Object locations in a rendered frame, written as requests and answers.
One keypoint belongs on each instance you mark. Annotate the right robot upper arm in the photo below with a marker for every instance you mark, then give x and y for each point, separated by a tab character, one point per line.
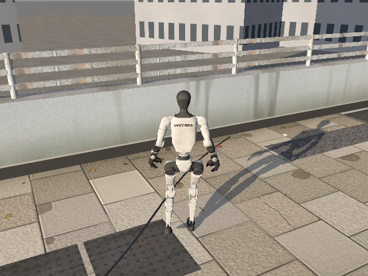
204	130

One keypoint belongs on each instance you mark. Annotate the right robot thigh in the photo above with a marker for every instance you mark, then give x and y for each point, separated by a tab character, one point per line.
197	170

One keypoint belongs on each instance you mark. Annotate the right robot forearm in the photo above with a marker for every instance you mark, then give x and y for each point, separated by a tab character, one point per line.
212	152

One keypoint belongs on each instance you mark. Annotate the left robot upper arm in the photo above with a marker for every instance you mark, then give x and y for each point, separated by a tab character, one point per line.
162	130

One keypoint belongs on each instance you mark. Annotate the right robot hand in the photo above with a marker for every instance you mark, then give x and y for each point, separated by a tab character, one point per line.
211	163

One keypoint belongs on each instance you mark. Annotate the left robot hand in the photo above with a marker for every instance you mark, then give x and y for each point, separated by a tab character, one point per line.
154	160

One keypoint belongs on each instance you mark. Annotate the robot torso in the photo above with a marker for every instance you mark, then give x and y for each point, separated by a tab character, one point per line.
183	133

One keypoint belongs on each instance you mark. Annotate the left robot forearm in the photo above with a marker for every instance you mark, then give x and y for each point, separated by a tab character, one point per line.
155	151

